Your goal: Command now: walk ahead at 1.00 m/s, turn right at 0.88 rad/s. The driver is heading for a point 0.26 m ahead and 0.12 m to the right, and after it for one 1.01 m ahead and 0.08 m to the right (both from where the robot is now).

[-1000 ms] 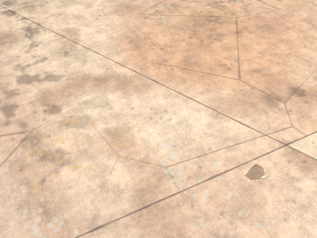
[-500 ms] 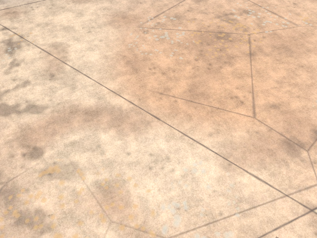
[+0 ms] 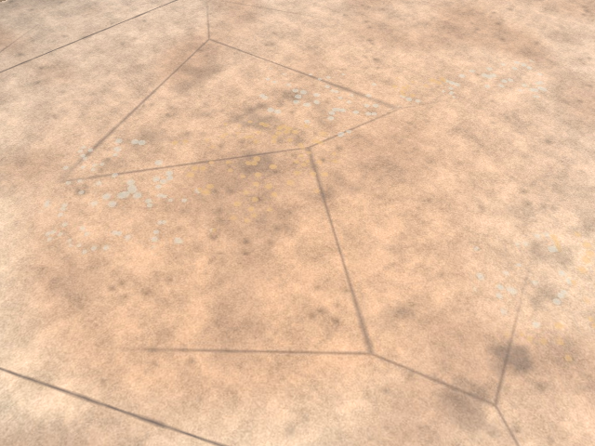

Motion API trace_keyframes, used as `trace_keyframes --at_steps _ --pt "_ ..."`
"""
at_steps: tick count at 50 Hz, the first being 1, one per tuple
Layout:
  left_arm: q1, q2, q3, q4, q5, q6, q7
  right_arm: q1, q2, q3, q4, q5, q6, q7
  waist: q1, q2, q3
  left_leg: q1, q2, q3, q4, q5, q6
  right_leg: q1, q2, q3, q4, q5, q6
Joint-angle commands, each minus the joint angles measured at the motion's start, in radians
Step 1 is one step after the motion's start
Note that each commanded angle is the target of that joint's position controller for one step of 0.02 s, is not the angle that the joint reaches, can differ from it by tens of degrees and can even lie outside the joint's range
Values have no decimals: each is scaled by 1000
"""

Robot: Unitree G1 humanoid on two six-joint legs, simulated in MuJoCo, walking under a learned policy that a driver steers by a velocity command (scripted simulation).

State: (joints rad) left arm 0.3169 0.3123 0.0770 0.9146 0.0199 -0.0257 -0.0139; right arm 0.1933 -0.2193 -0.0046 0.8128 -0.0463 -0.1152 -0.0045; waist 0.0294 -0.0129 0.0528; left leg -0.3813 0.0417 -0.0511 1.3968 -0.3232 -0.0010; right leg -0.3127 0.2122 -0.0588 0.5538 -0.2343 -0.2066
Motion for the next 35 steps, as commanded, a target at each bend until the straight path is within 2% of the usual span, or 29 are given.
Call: trace_keyframes --at_steps 1,3,5,7,9,10,11,12,13,14,15,16,17,18,19,20,21,23,24,26,28,30,31,32,33,34,35 --pt "27 88 15 -57 -15 -39 19 8 -122 -14 -107 -34 20 12 -75 126 15 -302 80 -25 -107 -19 -40 125 -298 520 -361 32 -156" --pt "30 123 21 -72 -22 -62 14 -97 -111 -2 -166 -35 42 22 -64 92 61 -243 91 33 -302 26 -70 -30 -236 446 -405 110 -146" --pt "63 133 28 -73 -18 -69 11 -225 -94 13 -224 -16 41 31 -20 53 87 -181 69 68 -517 219 -78 -85 -192 406 -410 259 -110" --pt "116 145 39 -65 -25 -68 1 -280 -87 20 -247 2 36 34 35 12 51 -113 25 87 -684 400 -58 -21 -182 399 -392 423 -62" --pt "150 160 45 -61 -32 -65 -1 -310 -105 17 -269 13 33 30 67 -24 16 -87 -5 81 -777 451 -34 101 -208 421 -360 544 -36" --pt "146 165 48 -64 -31 -62 3 -312 -116 15 -278 15 32 26 64 -33 4 -58 -17 72 -832 440 -24 150 -216 424 -325 597 -20" --pt "131 174 50 -70 -31 -62 8 -276 -137 7 -273 14 30 20 42 -37 -29 20 -40 64 -882 413 -15 186 -214 427 -261 701 5" --pt "119 199 55 -75 -26 -63 12 -197 -178 -10 -253 16 28 9 4 -45 -95 136 -67 53 -887 358 -5 220 -218 437 -151 828 31" --pt "79 240 63 -86 -17 -65 10 -46 -233 -34 -218 24 23 -5 -87 -54 -188 300 -67 35 -872 277 2 213 -217 443 36 866 52" --pt "6 243 63 -106 -7 -72 5 180 -285 -60 -163 25 22 -25 -222 -50 -283 535 -14 16 -845 191 12 102 -181 420 282 786 68" --pt "-13 88 25 -140 0 -81 5 383 -345 -84 -126 -7 19 -44 -263 111 -403 764 213 -206 -835 -143 32 -79 -118 348 643 179 64" --pt "147 -16 -14 -210 -66 -75 8 274 -415 -96 -144 -40 22 -30 -93 455 -527 888 494 -818 -1076 -291 138 -344 -51 228 894 -286 97" --pt "86 83 -12 -177 -32 -54 22 152 -310 -97 -168 -24 32 -19 -100 272 -402 754 431 -821 -1129 -513 159 -453 -155 195 929 -159 79" --pt "-6 114 -2 -176 -10 -41 12 87 -206 -71 -172 -14 35 -16 -107 137 -245 600 365 -601 -1127 -432 143 -459 -205 167 871 -68 86" --pt "-48 108 -1 -180 -1 -31 -2 83 -168 -62 -146 -16 36 -12 -96 48 -154 480 325 -450 -1132 -235 130 -438 -235 153 833 -41 93" --pt "-100 86 -3 -201 14 -20 -20 118 -154 -56 -108 -14 32 -15 -89 39 -99 404 280 -316 -1145 -98 108 -427 -265 155 804 -39 94" --pt "-94 52 -11 -220 17 -4 -35 144 -138 -51 -74 -7 24 -13 -62 87 -69 353 270 -232 -1155 -24 97 -421 -283 151 793 -38 101" --pt "-159 3 -29 -263 17 20 -49 184 -96 -43 -20 24 7 5 -44 89 -25 320 235 -79 -1192 127 58 -466 -316 134 782 -17 97" --pt "-177 -6 -39 -294 20 23 -56 179 -109 -43 -18 26 -4 12 -28 112 -22 285 247 -45 -1210 208 69 -466 -317 130 753 14 100" --pt "-239 0 -51 -337 21 19 -64 154 -125 -45 -9 21 -21 18 0 109 20 226 219 62 -1260 331 77 -460 -310 132 645 109 104" --pt "-297 18 -59 -354 17 13 -72 142 -150 -47 -2 15 -27 19 9 64 70 190 178 174 -1326 389 73 -403 -284 86 432 203 98" --pt "-381 3 -73 -364 20 1 -83 219 -174 -48 32 21 -28 19 -30 30 108 187 166 235 -1397 543 76 -278 -236 -26 248 257 71" --pt "-391 0 -77 -359 16 -4 -82 258 -193 -48 46 23 -23 17 -40 29 97 233 164 250 -1382 724 82 -235 -202 -49 213 249 58" --pt "-392 6 -79 -363 20 -12 -79 273 -238 -52 57 23 -18 13 -18 63 94 288 199 245 -1328 959 93 -192 -183 -58 159 208 45" --pt "-368 33 -72 -351 29 -16 -70 287 -273 -57 71 26 -7 4 8 93 56 368 214 243 -1249 1208 102 -138 -142 -81 134 140 35" --pt "-274 64 -59 -322 40 -20 -56 290 -304 -62 84 27 7 -5 70 124 -15 402 222 234 -1090 1342 108 -13 -119 -74 109 83 21" --pt "-77 105 -37 -256 41 -22 -38 271 -322 -63 85 27 20 -11 164 147 -124 374 222 206 -863 1350 110 201 -118 -33 78 51 4"
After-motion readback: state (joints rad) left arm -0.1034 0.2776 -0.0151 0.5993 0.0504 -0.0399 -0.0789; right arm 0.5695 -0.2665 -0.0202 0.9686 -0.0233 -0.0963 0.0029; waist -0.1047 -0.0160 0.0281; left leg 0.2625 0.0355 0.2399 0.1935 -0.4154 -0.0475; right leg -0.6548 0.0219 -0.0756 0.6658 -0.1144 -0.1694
